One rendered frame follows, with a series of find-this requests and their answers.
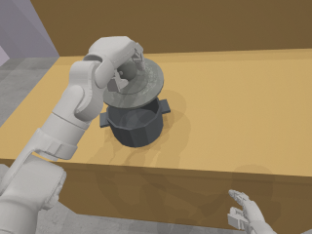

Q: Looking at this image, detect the pot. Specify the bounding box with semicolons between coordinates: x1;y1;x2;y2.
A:
99;97;171;148

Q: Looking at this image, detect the knob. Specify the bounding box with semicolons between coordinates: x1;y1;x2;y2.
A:
117;59;137;81

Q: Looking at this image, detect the lid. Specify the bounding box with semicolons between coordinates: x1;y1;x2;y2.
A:
102;58;164;110

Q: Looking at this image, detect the left robot upper arm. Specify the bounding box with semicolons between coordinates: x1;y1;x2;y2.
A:
0;154;67;234

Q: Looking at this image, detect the robot left hand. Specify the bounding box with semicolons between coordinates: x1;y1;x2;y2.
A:
88;36;145;92

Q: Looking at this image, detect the robot right hand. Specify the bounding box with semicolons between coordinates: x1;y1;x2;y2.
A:
227;189;265;234

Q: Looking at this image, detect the robot left forearm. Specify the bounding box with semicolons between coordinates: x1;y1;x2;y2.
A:
0;52;115;196

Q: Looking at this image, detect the robot right forearm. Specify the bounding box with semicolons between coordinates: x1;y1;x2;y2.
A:
249;220;277;234

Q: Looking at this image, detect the table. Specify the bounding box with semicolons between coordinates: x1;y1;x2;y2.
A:
0;0;312;234

